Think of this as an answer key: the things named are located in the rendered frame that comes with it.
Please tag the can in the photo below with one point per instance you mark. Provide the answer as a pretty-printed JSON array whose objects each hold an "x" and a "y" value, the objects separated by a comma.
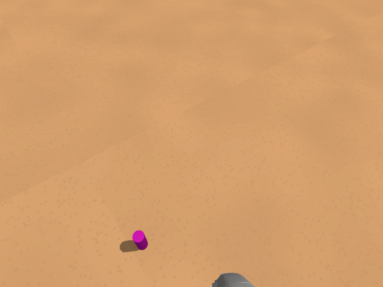
[{"x": 140, "y": 240}]

